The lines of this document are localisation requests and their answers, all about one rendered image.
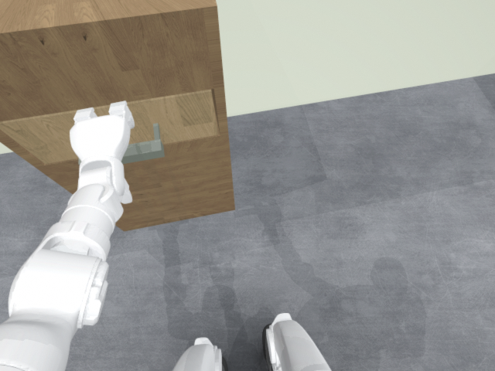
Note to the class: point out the robot left hand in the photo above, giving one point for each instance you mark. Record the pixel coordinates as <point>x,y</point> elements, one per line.
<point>105,135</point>

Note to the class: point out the drawer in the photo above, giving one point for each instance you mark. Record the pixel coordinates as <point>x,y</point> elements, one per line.
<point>180,117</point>

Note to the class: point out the right robot shin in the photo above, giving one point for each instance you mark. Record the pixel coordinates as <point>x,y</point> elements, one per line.
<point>280,317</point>

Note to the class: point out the robot left forearm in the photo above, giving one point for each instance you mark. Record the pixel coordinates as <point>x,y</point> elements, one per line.
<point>89,219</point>

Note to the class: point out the cabinet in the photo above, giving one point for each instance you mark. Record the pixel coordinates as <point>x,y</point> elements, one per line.
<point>67,55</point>

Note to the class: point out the robot left upper arm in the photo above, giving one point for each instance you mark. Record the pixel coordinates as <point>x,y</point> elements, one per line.
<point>59,293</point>

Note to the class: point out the robot right thigh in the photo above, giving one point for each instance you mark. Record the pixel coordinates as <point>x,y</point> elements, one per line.
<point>291,346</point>

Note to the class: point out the handle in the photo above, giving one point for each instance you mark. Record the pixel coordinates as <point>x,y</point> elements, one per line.
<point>144,150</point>

